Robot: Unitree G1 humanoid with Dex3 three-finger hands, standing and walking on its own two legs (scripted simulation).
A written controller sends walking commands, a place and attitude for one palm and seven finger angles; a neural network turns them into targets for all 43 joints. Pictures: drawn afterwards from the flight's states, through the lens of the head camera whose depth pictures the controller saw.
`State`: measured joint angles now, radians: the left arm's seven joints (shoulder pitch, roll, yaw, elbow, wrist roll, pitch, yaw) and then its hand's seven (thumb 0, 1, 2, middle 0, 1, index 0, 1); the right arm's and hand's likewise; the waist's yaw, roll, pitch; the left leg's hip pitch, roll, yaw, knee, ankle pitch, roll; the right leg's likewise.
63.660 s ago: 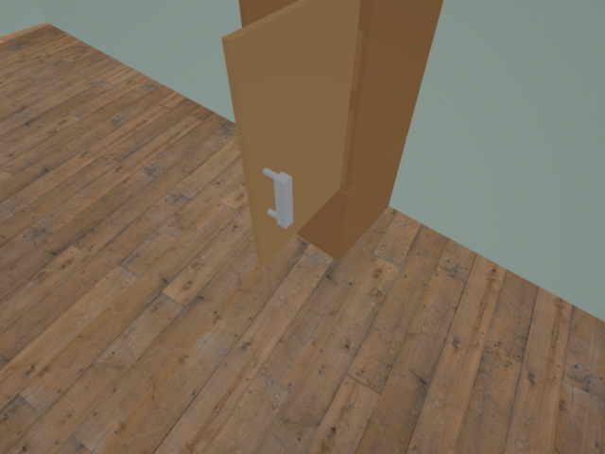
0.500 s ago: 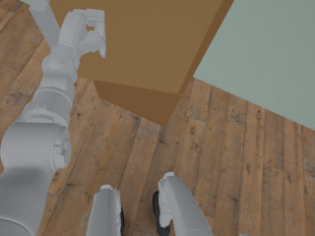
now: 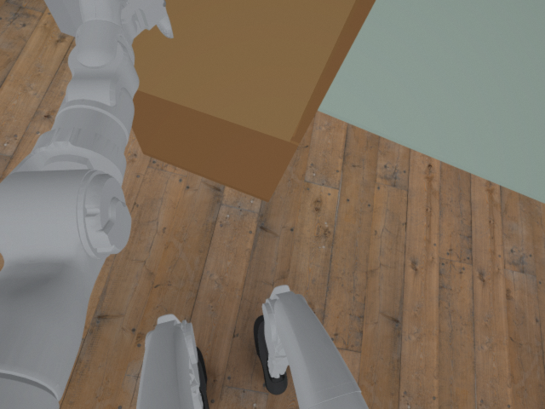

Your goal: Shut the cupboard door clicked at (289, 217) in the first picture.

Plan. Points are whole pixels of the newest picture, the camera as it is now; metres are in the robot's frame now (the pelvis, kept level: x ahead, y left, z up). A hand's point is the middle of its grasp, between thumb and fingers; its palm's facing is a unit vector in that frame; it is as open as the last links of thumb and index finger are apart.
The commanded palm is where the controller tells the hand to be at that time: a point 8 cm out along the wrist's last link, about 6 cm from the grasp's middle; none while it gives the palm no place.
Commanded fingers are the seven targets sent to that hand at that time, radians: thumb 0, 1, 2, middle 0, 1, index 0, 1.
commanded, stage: pull the fist back off the door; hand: left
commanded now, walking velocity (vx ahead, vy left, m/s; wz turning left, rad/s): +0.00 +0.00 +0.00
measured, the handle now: out of the picture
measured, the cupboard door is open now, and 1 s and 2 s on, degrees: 3 3 3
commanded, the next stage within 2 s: draw the hand back to the body in 0.76 s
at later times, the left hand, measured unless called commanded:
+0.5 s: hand (175, 33) +0.56 +0.03 +0.10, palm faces +0.13 -0.99 -0.04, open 3.1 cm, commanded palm +0.51 +0.07 +0.08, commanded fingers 0.00 0.90 0.90 -1.30 -1.50 -1.30 -1.50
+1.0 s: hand (172, 64) +0.51 +0.04 +0.10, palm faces +0.13 -0.99 -0.03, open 3.1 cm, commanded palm +0.45 +0.10 +0.12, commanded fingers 0.00 0.90 0.90 -1.30 -1.50 -1.30 -1.50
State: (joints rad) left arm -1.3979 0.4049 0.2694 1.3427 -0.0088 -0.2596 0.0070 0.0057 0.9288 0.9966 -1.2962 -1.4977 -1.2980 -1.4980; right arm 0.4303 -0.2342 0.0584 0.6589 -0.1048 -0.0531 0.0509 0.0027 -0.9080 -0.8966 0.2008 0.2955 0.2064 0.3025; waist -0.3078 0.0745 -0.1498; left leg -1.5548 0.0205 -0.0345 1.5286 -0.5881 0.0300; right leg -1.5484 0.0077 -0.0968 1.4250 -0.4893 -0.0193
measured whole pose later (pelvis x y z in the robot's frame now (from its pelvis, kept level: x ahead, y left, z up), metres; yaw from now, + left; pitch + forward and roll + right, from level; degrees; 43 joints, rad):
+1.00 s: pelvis +0.03 -0.02 +0.06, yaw +2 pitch +27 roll +0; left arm -0.82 0.09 0.17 1.05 0.05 -0.57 0.32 0.01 0.89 0.90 -1.30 -1.50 -1.30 -1.50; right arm 0.28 -0.21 -0.02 0.63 -0.09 0.05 0.08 0.00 -0.91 -0.90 0.20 0.29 0.20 0.30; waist -0.16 0.05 -0.17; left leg -1.20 0.01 0.01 1.29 -0.56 0.00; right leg -1.24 0.00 -0.04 1.27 -0.50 -0.04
